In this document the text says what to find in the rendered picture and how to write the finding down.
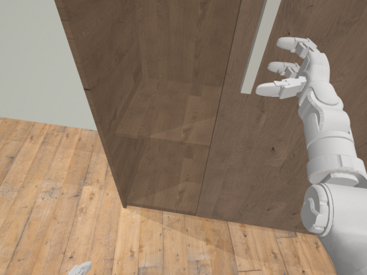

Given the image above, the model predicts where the robot right forearm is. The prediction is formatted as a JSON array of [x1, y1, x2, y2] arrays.
[[298, 81, 367, 189]]

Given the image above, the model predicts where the left robot hand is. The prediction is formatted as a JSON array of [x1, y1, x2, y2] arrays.
[[68, 261, 92, 275]]

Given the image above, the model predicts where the wardrobe door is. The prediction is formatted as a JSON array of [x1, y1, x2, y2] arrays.
[[196, 0, 367, 235]]

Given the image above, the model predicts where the robot right upper arm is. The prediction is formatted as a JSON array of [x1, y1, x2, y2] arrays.
[[300, 183, 367, 275]]

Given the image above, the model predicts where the right robot hand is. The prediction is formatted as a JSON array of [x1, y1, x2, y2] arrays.
[[256, 37, 330, 99]]

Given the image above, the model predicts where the handle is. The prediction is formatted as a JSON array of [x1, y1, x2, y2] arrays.
[[240, 0, 281, 94]]

